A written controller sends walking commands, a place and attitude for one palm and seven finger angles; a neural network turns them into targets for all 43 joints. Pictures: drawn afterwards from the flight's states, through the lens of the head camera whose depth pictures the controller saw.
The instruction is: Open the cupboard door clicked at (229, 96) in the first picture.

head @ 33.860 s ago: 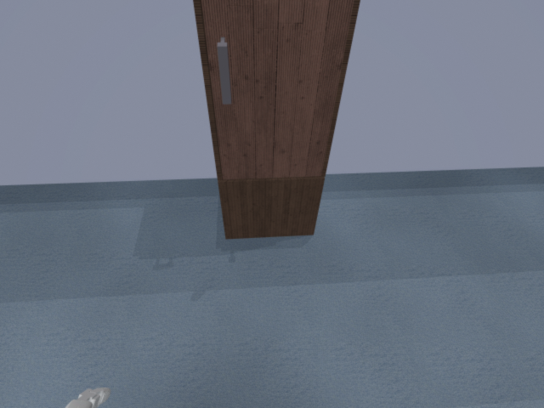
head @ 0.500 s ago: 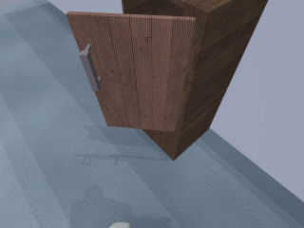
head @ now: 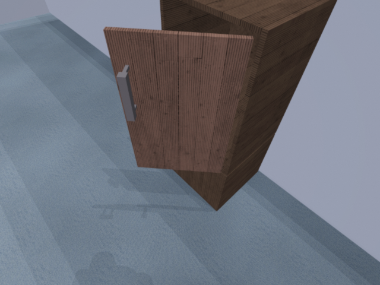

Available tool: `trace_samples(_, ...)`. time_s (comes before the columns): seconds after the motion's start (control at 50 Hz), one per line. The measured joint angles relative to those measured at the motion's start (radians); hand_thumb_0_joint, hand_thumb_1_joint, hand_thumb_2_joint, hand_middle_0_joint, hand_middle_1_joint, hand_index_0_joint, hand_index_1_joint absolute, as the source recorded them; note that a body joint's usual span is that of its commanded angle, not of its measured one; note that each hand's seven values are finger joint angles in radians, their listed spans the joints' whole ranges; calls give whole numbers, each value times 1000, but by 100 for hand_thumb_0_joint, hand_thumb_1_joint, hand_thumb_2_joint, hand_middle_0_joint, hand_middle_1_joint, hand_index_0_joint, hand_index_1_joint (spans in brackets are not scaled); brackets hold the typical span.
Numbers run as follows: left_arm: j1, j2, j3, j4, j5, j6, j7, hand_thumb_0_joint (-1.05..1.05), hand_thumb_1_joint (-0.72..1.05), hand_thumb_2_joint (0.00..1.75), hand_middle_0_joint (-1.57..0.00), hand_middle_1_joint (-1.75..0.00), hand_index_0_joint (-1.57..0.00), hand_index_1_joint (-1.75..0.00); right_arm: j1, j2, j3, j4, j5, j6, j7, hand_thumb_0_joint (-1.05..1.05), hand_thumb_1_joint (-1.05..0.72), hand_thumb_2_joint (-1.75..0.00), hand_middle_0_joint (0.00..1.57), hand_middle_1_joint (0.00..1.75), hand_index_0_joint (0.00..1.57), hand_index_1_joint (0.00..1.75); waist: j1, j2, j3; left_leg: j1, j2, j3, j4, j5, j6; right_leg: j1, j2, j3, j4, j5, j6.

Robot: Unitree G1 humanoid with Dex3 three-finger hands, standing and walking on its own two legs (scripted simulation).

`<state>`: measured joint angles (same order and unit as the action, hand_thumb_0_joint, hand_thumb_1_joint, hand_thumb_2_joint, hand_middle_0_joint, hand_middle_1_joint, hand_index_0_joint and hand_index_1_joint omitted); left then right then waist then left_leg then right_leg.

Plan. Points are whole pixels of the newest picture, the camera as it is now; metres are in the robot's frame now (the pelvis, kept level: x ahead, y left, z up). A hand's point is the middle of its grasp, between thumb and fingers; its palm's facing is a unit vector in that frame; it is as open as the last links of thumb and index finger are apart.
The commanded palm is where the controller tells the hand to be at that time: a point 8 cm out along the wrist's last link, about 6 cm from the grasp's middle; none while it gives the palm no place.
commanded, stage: look again from close up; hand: left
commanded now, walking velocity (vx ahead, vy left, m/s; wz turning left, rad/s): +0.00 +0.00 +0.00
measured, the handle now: (129, 93) +0.59 +0.22 +0.05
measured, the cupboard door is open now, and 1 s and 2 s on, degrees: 43 43 43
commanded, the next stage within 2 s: shuffle to correct the standing spot in 0.58 s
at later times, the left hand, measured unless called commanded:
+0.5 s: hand out of the picture +0.02 +0.18 -0.17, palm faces +0.00 -0.97 -0.26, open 7.4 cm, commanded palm none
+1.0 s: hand out of the picture +0.02 +0.16 -0.19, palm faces +0.04 -0.98 -0.17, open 7.4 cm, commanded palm none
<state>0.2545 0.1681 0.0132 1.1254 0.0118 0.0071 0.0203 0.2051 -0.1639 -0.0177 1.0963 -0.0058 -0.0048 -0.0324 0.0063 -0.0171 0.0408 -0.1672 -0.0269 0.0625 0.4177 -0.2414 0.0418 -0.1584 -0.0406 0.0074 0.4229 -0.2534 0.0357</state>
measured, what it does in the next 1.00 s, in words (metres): stands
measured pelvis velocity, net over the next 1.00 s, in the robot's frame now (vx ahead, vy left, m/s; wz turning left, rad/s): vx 0.03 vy -0.01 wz -0.01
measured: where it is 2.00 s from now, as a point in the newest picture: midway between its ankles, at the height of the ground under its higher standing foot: outside the picture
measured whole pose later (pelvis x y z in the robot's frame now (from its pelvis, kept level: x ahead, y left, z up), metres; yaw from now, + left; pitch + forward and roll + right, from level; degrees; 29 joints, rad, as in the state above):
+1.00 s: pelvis +0.03 -0.01 -0.01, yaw +0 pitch +0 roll +0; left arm 0.32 0.18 0.02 1.08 0.03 0.00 0.01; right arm 0.29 -0.18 0.00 1.08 -0.02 -0.02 -0.01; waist 0.02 -0.05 0.02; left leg -0.19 -0.01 0.06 0.54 -0.35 0.02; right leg -0.19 -0.02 0.01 0.56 -0.37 0.00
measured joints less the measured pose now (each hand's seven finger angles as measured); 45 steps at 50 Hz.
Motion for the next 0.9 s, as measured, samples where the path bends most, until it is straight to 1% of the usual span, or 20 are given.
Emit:
trace_samples(0.1,-13,-3,-3,3,0,-1,5,1,91,89,-20,-30,-20,-30,44,5,6,36,-3,3,0,1,-91,-90,20,30,20,30,-8,-10,-9,12,2,-1,-13,4,-2,12,2,-1,-14,4,-3)
trace_samples(0.16,-12,-3,-15,-14,7,-21,24,1,92,89,-20,-30,-20,-30,71,0,12,10,-6,-3,9,1,-91,-90,20,30,20,30,-18,2,-1,-29,11,-5,46,-18,-4,-15,10,-6,19,-5,-4)
trace_samples(0.22,-12,-3,-22,-31,6,-27,18,1,92,89,-20,-30,-20,-30,94,-7,16,-20,-11,-11,11,1,-91,-90,20,29,20,30,-25,22,6,-53,8,-9,88,-39,0,-39,6,-9,65,-29,-6)
trace_samples(0.28,-9,-2,-24,-36,4,-25,15,1,91,89,-20,-30,-20,-30,105,-9,19,-34,-11,-14,9,1,-91,-90,20,29,20,30,-26,42,2,-55,4,-8,103,-46,3,-45,2,-8,89,-42,-5)
trace_samples(0.38,-1,7,-21,-39,2,-19,12,0,91,89,-20,-30,-20,-30,100,-3,25,-40,-11,-14,9,1,-91,-90,20,29,20,30,-24,57,-14,-38,1,-1,92,-44,-1,-43,-1,0,105,-52,-6)
trace_samples(0.46,1,10,-21,-45,2,-18,10,0,91,89,-20,-30,-20,-30,85,-14,22,-35,-10,-14,10,2,-92,-90,20,30,20,30,-18,57,-18,-29,3,3,72,-33,-6,-44,1,4,103,-49,-11)
trace_samples(0.72,-3,18,-22,-43,3,-23,2,0,91,89,-20,-30,-20,-30,30,-41,16,-16,-8,-19,10,1,-91,-90,20,30,20,30,-7,16,1,-24,29,-5,32,-9,-35,-43,28,-5,71,-31,-39)
trace_samples(0.82,11,13,-18,-43,7,-20,-4,0,91,89,-20,-30,-20,-30,36,-44,14,-14,-12,-9,14,1,-91,-90,20,29,20,30,-1,8,-10,-32,41,-12,70,-38,-42,-39,40,-12,84,-49,-48)
trace_samples(0.9,38,4,-10,-48,11,-19,-9,0,91,89,-20,-30,-20,-30,60,-41,12,-14,-15,0,19,1,-91,-90,20,29,20,30,5,9,-23,-44,48,-20,121,-82,-39,-29,46,-19,94,-74,-47)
